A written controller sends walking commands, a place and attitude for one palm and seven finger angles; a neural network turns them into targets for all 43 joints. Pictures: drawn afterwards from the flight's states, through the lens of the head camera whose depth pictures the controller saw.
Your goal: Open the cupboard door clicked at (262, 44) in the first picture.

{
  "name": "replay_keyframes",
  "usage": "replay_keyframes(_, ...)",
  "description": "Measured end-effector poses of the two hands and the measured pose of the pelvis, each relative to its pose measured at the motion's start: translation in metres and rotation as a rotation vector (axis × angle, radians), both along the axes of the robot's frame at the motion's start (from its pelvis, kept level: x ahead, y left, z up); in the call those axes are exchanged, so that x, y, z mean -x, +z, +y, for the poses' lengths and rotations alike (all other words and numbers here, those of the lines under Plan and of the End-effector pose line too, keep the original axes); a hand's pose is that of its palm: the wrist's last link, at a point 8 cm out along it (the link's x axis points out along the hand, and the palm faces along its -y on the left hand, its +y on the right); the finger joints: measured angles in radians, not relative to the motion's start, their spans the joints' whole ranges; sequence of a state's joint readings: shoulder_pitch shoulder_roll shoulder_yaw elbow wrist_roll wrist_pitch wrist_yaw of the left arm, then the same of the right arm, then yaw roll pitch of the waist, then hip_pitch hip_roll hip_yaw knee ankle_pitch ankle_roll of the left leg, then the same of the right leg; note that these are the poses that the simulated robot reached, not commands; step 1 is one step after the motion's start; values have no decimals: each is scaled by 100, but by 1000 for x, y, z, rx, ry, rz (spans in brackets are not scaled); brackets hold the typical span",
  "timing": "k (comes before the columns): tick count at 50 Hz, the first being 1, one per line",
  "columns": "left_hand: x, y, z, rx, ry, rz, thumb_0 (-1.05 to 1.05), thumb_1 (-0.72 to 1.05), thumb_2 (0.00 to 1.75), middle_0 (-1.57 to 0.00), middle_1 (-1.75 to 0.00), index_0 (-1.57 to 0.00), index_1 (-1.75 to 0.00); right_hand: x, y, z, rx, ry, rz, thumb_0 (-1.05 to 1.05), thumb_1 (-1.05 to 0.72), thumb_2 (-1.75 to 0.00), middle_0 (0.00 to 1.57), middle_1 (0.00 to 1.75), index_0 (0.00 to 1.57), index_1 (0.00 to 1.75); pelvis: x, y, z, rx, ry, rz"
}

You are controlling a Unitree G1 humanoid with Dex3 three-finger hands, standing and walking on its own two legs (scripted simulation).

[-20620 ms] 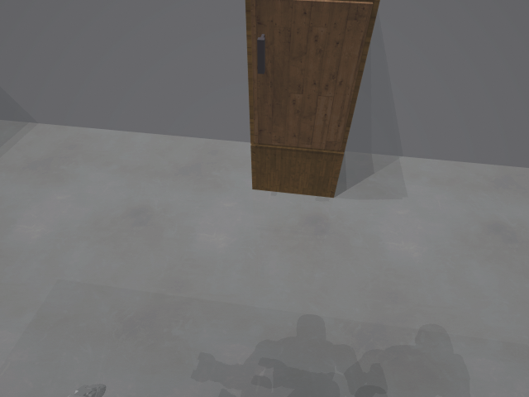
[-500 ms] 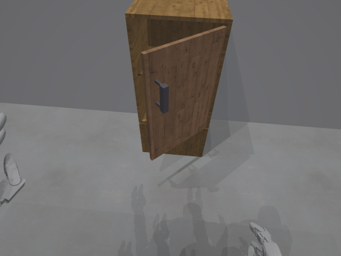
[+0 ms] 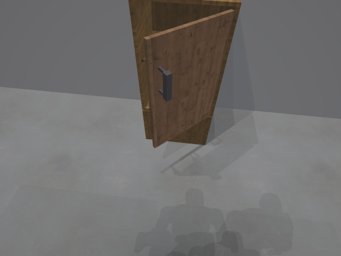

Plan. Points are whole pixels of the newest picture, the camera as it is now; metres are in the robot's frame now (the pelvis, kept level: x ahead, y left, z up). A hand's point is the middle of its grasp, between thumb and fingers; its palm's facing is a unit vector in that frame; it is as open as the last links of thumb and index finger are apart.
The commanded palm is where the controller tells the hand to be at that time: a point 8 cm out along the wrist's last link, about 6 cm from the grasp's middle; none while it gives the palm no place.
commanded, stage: let the arm hang, fingers relaxed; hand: left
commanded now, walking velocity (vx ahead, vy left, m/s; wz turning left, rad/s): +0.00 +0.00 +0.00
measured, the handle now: (164, 83) +0.68 +0.06 -0.01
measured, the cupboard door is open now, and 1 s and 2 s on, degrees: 43 43 43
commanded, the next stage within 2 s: look to check the result in 0.78 s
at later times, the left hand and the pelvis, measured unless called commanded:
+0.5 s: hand out of the picture +0.03 +0.21 -0.16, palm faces +0.03 -0.96 -0.29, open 7.4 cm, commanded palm none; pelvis +0.00 +0.00 +0.01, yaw +1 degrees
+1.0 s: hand out of the picture +0.06 +0.22 -0.15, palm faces +0.01 -0.95 -0.30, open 7.4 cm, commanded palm none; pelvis +0.02 -0.01 +0.01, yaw +1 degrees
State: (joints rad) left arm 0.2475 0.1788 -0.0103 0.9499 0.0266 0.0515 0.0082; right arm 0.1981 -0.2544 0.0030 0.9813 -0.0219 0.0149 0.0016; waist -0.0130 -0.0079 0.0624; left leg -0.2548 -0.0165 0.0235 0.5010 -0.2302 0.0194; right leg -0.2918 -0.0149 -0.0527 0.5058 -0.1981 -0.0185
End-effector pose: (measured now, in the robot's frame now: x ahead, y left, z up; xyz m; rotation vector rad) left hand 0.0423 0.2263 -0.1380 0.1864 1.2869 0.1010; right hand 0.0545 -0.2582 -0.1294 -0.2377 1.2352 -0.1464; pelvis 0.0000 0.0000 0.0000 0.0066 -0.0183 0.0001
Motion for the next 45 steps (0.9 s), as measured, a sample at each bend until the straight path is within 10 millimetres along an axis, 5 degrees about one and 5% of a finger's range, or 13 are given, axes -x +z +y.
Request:
replay_keyframes(7, 64, 1, 10, -23, 82, 178, 0, 96, 89, -21, -30, -21, -30, 71, -5, 6, -16, -42, 242, 1, -91, -90, 20, 30, 19, 30, 0, 5, -5, 9, 15, -2)
replay_keyframes(13, 75, 9, 25, -76, 104, 210, 0, 93, 90, -20, -30, -20, -30, 91, -11, 19, -55, -64, 288, 1, -91, -90, 20, 30, 19, 30, 1, 6, -5, 7, 17, -5)
replay_keyframes(22, 33, 14, 32, -101, 83, 90, 0, 91, 90, -20, -30, -20, -30, 69, -18, 28, -88, -62, 206, 0, -90, -90, 20, 30, 20, 30, 0, 6, -3, 2, 13, -13)
replay_keyframes(32, -16, 17, 24, -79, 44, -34, 0, 91, 90, -20, -30, -20, -30, 29, -12, 16, -62, -44, 100, 0, -90, -90, 20, 30, 20, 30, -4, 7, -4, -1, 10, -20)
replay_keyframes(45, -19, 19, 30, -94, 47, -2, 0, 91, 90, -20, -30, -20, -30, 6, -3, -6, -11, -23, 93, 0, -90, -90, 20, 30, 20, 30, -14, 10, -7, 0, 14, -18)
